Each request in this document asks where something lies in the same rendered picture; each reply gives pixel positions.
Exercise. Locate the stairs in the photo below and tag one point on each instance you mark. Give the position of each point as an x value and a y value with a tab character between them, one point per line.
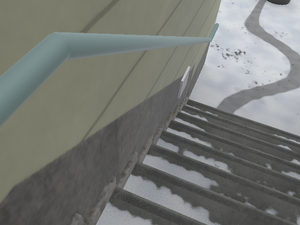
212	167

